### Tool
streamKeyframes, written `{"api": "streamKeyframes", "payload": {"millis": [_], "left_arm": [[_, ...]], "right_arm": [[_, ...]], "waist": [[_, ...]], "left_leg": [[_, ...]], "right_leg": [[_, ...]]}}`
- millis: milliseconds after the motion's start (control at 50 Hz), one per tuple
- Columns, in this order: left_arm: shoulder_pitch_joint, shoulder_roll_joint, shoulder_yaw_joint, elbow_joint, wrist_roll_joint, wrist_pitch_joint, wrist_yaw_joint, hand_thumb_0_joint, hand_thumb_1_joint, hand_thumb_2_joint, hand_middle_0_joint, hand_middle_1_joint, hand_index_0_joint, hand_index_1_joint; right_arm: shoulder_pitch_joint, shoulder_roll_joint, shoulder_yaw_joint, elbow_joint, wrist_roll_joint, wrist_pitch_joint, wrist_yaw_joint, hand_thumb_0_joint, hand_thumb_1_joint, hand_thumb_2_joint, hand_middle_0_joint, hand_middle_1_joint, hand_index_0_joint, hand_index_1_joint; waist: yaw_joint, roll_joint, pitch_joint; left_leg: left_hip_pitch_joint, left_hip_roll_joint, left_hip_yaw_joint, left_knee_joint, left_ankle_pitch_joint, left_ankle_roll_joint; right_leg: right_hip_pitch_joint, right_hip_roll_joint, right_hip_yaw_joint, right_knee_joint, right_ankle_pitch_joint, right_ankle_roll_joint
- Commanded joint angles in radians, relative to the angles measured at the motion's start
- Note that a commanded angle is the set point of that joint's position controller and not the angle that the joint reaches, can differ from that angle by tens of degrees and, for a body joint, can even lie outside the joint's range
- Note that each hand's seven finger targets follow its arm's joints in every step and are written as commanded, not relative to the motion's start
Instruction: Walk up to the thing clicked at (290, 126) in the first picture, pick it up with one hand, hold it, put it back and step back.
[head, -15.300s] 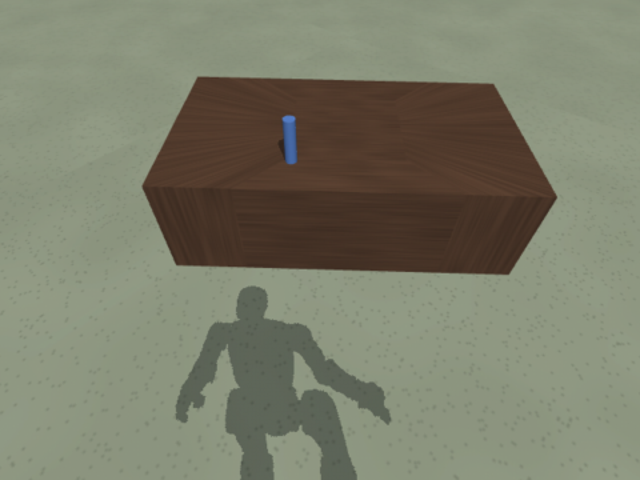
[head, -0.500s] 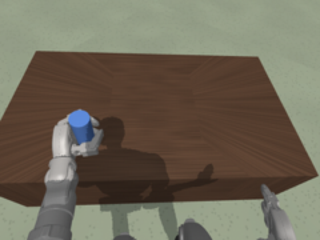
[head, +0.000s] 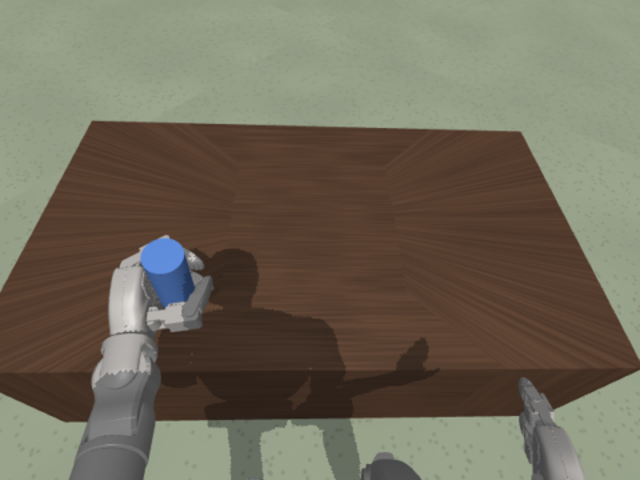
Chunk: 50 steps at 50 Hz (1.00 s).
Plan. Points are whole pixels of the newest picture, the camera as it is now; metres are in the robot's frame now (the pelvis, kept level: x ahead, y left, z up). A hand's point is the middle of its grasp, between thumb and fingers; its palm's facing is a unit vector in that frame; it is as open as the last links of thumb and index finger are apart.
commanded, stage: hold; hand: left
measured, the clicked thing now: (175, 289) +0.34 +0.18 +0.05
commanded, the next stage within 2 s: none
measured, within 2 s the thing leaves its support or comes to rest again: neither
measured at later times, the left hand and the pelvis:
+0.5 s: hand (182, 288) +0.34 +0.17 +0.06, palm faces +0.12 -0.99 +0.01, open 5.7 cm; pelvis +0.01 +0.00 +0.01, yaw +0 degrees
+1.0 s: hand (179, 291) +0.33 +0.17 +0.06, palm faces +0.14 -0.99 +0.01, open 5.7 cm; pelvis +0.00 +0.00 +0.01, yaw +0 degrees
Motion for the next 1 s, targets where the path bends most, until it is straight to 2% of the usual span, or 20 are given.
{"api": "streamKeyframes", "payload": {"millis": [0, 60, 80, 100, 260, 300, 340, 440, 480, 500, 540, 580, 620, 640, 740, 780, 820, 860, 900, 980], "left_arm": [[-0.306, 0.135, 0.038, -0.301, -0.015, -0.074, 0.010, 0.000, 0.607, 1.314, -1.430, -1.474, -1.450, -1.466], [-0.314, 0.132, 0.032, -0.325, -0.009, -0.070, 0.017, 0.000, 0.576, 1.323, -1.430, -1.475, -1.445, -1.473], [-0.318, 0.106, -0.002, -0.358, -0.011, -0.074, 0.015, 0.000, 0.570, 1.307, -1.433, -1.471, -1.451, -1.466], [-0.252, 0.128, 0.038, -0.263, -0.013, -0.062, 0.019, 0.000, 0.555, 1.315, -1.439, -1.480, -1.455, -1.477], [-0.265, 0.100, -0.005, -0.394, -0.016, -0.053, 0.014, 0.000, 0.569, 1.291, -1.422, -1.457, -1.441, -1.450], [-0.178, 0.119, 0.025, -0.305, -0.012, -0.034, 0.020, 0.000, 0.586, 1.314, -1.420, -1.468, -1.439, -1.462], [-0.228, 0.098, 0.005, -0.373, -0.020, -0.034, 0.017, 0.000, 0.581, 1.310, -1.418, -1.468, -1.437, -1.462], [-0.237, 0.116, 0.014, -0.373, -0.019, -0.018, 0.022, 0.000, 0.578, 1.319, -1.413, -1.469, -1.433, -1.463], [-0.281, 0.122, 0.022, -0.399, -0.019, -0.022, 0.022, 0.000, 0.569, 1.303, -1.408, -1.457, -1.426, -1.452], [-0.215, 0.132, 0.042, -0.343, -0.015, -0.016, 0.024, 0.000, 0.576, 1.322, -1.413, -1.473, -1.433, -1.468], [-0.208, 0.089, 0.004, -0.315, -0.018, -0.019, 0.015, 0.000, 0.539, 1.330, -1.417, -1.485, -1.437, -1.480], [-0.188, 0.084, 0.004, -0.307, -0.026, -0.022, 0.007, 0.000, 0.562, 1.330, -1.423, -1.481, -1.443, -1.476], [-0.200, 0.083, -0.008, -0.317, -0.020, -0.030, -0.003, 0.000, 0.574, 1.337, -1.435, -1.490, -1.454, -1.486], [-0.186, 0.103, 0.020, -0.285, -0.023, -0.029, 0.001, 0.000, 0.575, 1.339, -1.433, -1.492, -1.452, -1.487], [-0.241, 0.139, 0.045, -0.387, -0.022, -0.055, 0.009, 0.000, 0.565, 1.321, -1.417, -1.474, -1.437, -1.469], [-0.207, 0.138, 0.057, -0.331, -0.025, -0.052, 0.014, 0.000, 0.568, 1.331, -1.410, -1.473, -1.427, -1.470], [-0.239, 0.098, 0.017, -0.374, -0.028, -0.055, 0.008, 0.000, 0.556, 1.328, -1.402, -1.464, -1.417, -1.464], [-0.219, 0.118, 0.033, -0.303, -0.026, -0.049, 0.010, 0.000, 0.532, 1.342, -1.412, -1.481, -1.428, -1.481], [-0.258, 0.109, 0.017, -0.308, -0.023, -0.057, 0.003, 0.000, 0.551, 1.338, -1.422, -1.482, -1.438, -1.481], [-0.216, 0.110, 0.009, -0.263, -0.019, -0.057, -0.004, 0.000, 0.563, 1.338, -1.436, -1.488, -1.453, -1.486]], "right_arm": [[0.014, -0.138, -0.085, -0.151, 0.000, -0.058, -0.019, 0.000, 0.559, -0.044, 0.050, 0.050, 0.050, 0.050], [-0.021, -0.134, -0.074, -0.175, 0.002, -0.064, -0.018, 0.000, 0.557, -0.046, 0.049, 0.050, 0.049, 0.050], [-0.032, -0.113, -0.058, -0.171, 0.003, -0.067, -0.016, 0.000, 0.559, -0.044, 0.049, 0.050, 0.049, 0.050], [-0.013, -0.146, -0.090, -0.143, 0.006, -0.063, -0.022, 0.000, 0.556, -0.046, 0.049, 0.050, 0.049, 0.050], [-0.037, -0.112, -0.055, -0.147, 0.005, -0.071, -0.015, 0.000, 0.559, -0.045, 0.050, 0.050, 0.050, 0.050], [0.006, -0.135, -0.085, -0.084, 0.007, -0.060, -0.020, 0.000, 0.557, -0.046, 0.050, 0.050, 0.050, 0.050], [-0.017, -0.116, -0.059, -0.108, 0.009, -0.063, -0.014, 0.000, 0.560, -0.046, 0.050, 0.050, 0.050, 0.050], [-0.026, -0.147, -0.093, -0.066, 0.010, -0.064, -0.021, 0.000, 0.562, -0.045, 0.050, 0.050, 0.050, 0.050], [-0.046, -0.122, -0.063, -0.093, 0.011, -0.072, -0.019, 0.000, 0.561, -0.046, 0.049, 0.050, 0.050, 0.050], [-0.030, -0.132, -0.077, -0.081, 0.012, -0.067, -0.021, 0.000, 0.559, -0.047, 0.050, 0.050, 0.050, 0.050], [-0.031, -0.109, -0.052, -0.065, 0.007, -0.069, -0.018, 0.000, 0.561, -0.046, 0.050, 0.050, 0.050, 0.050], [-0.039, -0.131, -0.077, -0.059, 0.008, -0.074, -0.019, 0.000, 0.562, -0.046, 0.049, 0.050, 0.050, 0.050], [-0.044, -0.094, -0.033, -0.059, 0.006, -0.078, -0.012, 0.000, 0.561, -0.046, 0.050, 0.050, 0.050, 0.050], [-0.033, -0.130, -0.075, -0.049, 0.007, -0.077, -0.017, 0.000, 0.560, -0.046, 0.049, 0.050, 0.050, 0.050], [-0.049, -0.120, -0.058, -0.060, 0.002, -0.084, -0.013, 0.000, 0.561, -0.046, 0.049, 0.050, 0.050, 0.050], [-0.055, -0.154, -0.097, -0.032, 0.001, -0.076, -0.022, 0.000, 0.554, -0.049, 0.049, 0.050, 0.050, 0.050], [-0.081, -0.098, -0.038, -0.053, 0.003, -0.081, -0.016, 0.000, 0.556, -0.049, 0.049, 0.050, 0.050, 0.050], [-0.082, -0.144, -0.084, -0.017, 0.004, -0.083, -0.025, 0.000, 0.558, -0.048, 0.049, 0.050, 0.050, 0.050], [-0.058, -0.111, -0.050, 0.004, 0.002, -0.086, -0.021, 0.000, 0.559, -0.048, 0.049, 0.050, 0.050, 0.050], [-0.077, -0.143, -0.075, -0.022, 0.001, -0.093, -0.021, 0.000, 0.555, -0.048, 0.049, 0.050, 0.049, 0.050]], "waist": [[0.007, 0.053, -0.298], [0.010, 0.051, -0.310], [0.012, 0.054, -0.291], [0.010, 0.028, -0.280], [0.021, 0.064, -0.292], [0.020, 0.037, -0.271], [0.020, 0.043, -0.282], [0.016, 0.050, -0.239], [0.019, 0.041, -0.260], [0.018, 0.033, -0.276], [0.018, 0.026, -0.241], [0.017, 0.027, -0.243], [0.023, 0.035, -0.263], [0.013, 0.024, -0.250], [0.028, 0.065, -0.300], [0.014, 0.027, -0.294], [0.024, 0.018, -0.276], [0.014, 0.025, -0.238], [0.012, 0.029, -0.220], [0.018, 0.045, -0.256]], "left_leg": [[0.064, -0.021, -0.009, -0.172, 0.295, -0.019], [0.076, -0.019, -0.014, -0.181, 0.287, -0.017], [0.076, -0.020, -0.016, -0.190, 0.279, -0.018], [0.072, -0.021, -0.014, -0.190, 0.266, -0.012], [0.100, -0.019, -0.014, -0.200, 0.333, -0.024], [0.097, -0.015, -0.013, -0.198, 0.368, -0.025], [0.099, -0.016, -0.014, -0.206, 0.350, -0.023], [0.106, -0.013, -0.017, -0.222, 0.330, -0.025], [0.113, -0.013, -0.017, -0.217, 0.335, -0.022], [0.115, -0.015, -0.014, -0.215, 0.340, -0.020], [0.103, -0.016, -0.013, -0.213, 0.344, -0.019], [0.111, -0.017, -0.011, -0.215, 0.345, -0.019], [0.109, -0.020, -0.006, -0.210, 0.346, -0.017], [0.104, -0.020, -0.003, -0.206, 0.346, -0.015], [0.126, -0.018, -0.007, -0.205, 0.382, -0.023], [0.117, -0.020, -0.009, -0.203, 0.358, -0.015], [0.102, -0.025, -0.005, -0.210, 0.307, -0.007], [0.100, -0.021, -0.008, -0.225, 0.281, -0.010], [0.092, -0.021, -0.008, -0.225, 0.259, -0.009], [0.121, -0.019, -0.012, -0.229, 0.293, -0.015]], "right_leg": [[0.280, 0.029, -0.005, -0.098, 0.208, -0.036], [0.288, 0.029, -0.005, -0.104, 0.199, -0.036], [0.292, 0.030, -0.010, -0.106, 0.191, -0.036], [0.296, 0.031, -0.009, -0.112, 0.184, -0.032], [0.317, 0.030, -0.013, -0.115, 0.230, -0.038], [0.323, 0.031, -0.015, -0.112, 0.259, -0.039], [0.332, 0.029, -0.014, -0.118, 0.249, -0.039], [0.307, 0.032, -0.017, -0.134, 0.221, -0.038], [0.327, 0.029, -0.015, -0.133, 0.230, -0.036], [0.341, 0.027, -0.011, -0.133, 0.241, -0.036], [0.334, 0.028, -0.015, -0.135, 0.243, -0.036], [0.332, 0.028, -0.016, -0.137, 0.247, -0.035], [0.342, 0.024, -0.012, -0.137, 0.255, -0.033], [0.339, 0.024, -0.011, -0.137, 0.259, -0.033], [0.358, 0.024, -0.008, -0.128, 0.279, -0.039], [0.367, 0.023, -0.005, -0.134, 0.275, -0.034], [0.375, 0.021, -0.004, -0.154, 0.242, -0.030], [0.331, 0.025, -0.008, -0.156, 0.206, -0.032], [0.318, 0.024, -0.009, -0.160, 0.186, -0.031], [0.334, 0.026, -0.015, -0.156, 0.202, -0.034]]}}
